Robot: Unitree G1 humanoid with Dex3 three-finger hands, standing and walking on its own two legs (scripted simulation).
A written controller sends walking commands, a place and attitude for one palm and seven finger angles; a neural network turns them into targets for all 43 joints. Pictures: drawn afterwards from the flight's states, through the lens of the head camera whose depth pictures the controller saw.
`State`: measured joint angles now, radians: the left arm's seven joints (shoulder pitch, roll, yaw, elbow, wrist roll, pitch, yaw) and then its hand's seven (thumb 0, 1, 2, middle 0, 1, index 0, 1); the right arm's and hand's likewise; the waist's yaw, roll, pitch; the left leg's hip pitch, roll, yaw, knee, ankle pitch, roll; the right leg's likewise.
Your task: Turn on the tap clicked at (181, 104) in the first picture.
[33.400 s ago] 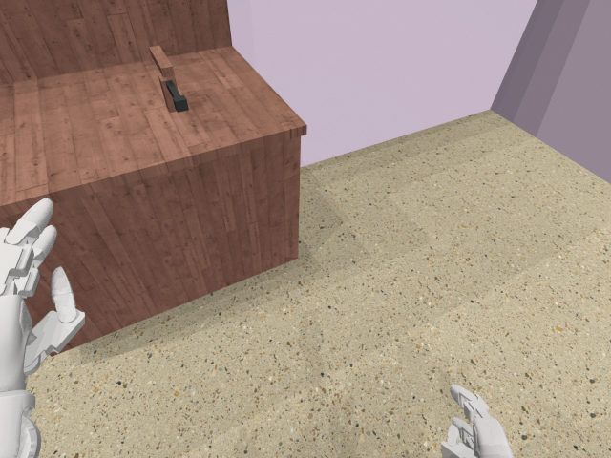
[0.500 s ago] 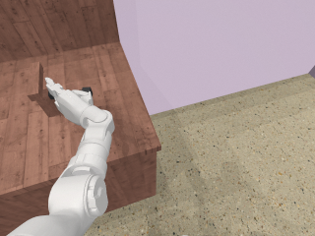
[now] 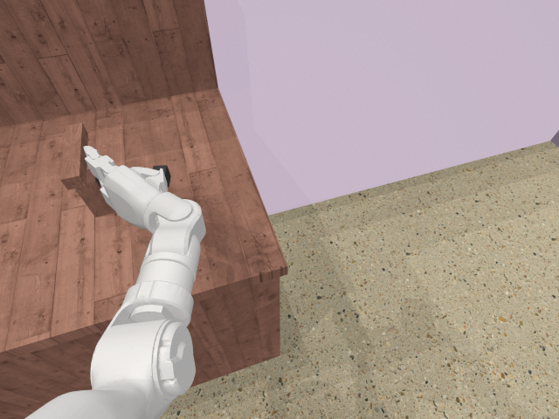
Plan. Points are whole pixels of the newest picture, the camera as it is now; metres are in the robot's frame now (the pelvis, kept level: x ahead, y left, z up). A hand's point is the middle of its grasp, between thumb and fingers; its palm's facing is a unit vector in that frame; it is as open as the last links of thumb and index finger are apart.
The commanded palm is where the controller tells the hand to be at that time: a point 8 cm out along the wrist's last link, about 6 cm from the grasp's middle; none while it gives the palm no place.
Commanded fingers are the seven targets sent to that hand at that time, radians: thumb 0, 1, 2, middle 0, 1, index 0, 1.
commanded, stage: lift the hand up off the lever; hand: left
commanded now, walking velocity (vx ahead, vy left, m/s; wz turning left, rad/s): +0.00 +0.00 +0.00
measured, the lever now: (161, 176) +0.52 +0.21 +0.03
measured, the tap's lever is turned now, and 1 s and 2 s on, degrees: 76 76 76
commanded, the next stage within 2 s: draw the hand back beside the body in 0.42 s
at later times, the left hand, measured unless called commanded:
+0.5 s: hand (159, 176) +0.45 +0.18 +0.11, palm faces +0.81 -0.58 -0.14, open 7.8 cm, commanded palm +0.39 +0.20 +0.12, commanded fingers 0.00 0.90 0.90 -0.15 -0.15 -0.15 -0.15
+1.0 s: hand (102, 234) +0.32 +0.21 +0.14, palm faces +0.27 -0.93 -0.23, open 7.7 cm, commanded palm +0.29 +0.24 +0.15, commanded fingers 0.00 0.90 0.90 -0.17 -0.23 -0.17 -0.23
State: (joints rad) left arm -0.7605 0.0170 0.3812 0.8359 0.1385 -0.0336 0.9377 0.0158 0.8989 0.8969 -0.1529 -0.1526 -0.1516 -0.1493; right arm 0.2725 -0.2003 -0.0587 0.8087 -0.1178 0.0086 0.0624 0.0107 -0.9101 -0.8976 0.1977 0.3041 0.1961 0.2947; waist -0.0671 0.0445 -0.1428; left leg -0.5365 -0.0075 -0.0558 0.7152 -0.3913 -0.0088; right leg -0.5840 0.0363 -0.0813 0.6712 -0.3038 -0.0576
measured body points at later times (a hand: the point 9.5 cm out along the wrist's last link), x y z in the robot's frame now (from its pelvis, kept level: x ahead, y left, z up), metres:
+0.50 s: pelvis -0.01 +0.00 +0.00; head +0.03 -0.01 +0.45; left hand +0.40 +0.21 +0.12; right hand +0.08 -0.24 -0.13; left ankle -0.03 +0.12 -0.72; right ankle +0.01 -0.08 -0.72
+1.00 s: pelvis -0.01 +0.01 +0.03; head -0.02 -0.01 +0.47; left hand +0.30 +0.26 +0.16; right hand +0.13 -0.24 -0.09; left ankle -0.03 +0.12 -0.72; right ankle +0.01 -0.08 -0.72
